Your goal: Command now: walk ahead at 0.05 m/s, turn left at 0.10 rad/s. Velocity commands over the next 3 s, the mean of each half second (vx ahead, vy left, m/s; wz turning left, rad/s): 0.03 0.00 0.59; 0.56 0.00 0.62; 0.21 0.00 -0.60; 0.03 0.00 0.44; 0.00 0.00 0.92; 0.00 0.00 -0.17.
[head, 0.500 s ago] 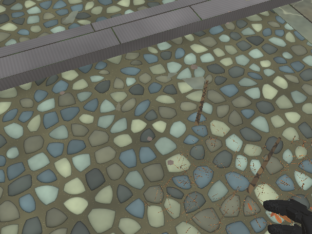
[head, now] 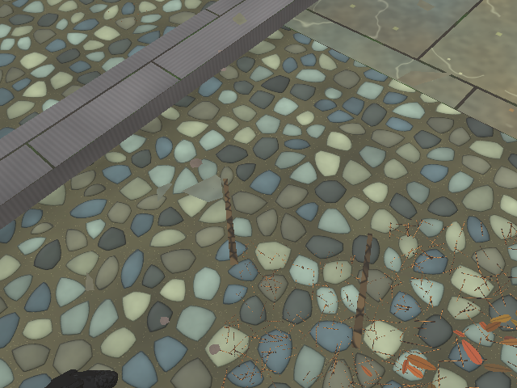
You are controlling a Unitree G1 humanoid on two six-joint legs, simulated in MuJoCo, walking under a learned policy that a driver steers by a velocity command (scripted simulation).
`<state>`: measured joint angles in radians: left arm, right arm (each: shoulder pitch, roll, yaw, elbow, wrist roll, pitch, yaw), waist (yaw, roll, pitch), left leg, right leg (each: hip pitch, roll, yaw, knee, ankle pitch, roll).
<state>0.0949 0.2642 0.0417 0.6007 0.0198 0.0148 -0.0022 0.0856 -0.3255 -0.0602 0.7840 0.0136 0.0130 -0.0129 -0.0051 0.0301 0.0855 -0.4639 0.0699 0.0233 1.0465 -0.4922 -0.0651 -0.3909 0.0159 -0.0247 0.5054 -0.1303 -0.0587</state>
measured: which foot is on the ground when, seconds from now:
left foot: up 0.00-0.20, down 0.22-0.68, up 0.70-1.00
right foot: down 0.00-0.22, up 0.24-0.66, down 0.68-1.00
